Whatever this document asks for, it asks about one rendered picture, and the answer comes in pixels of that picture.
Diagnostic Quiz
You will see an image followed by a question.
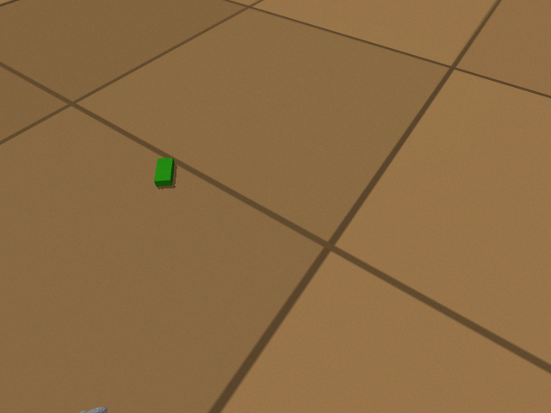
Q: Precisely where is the small box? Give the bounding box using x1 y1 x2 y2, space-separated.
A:
154 157 175 187

